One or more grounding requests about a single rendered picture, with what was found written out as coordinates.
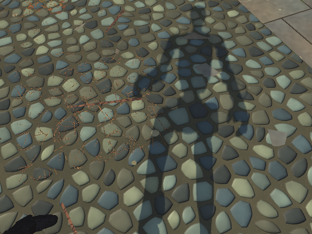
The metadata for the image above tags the robot left hand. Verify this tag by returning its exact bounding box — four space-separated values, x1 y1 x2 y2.
3 214 59 234

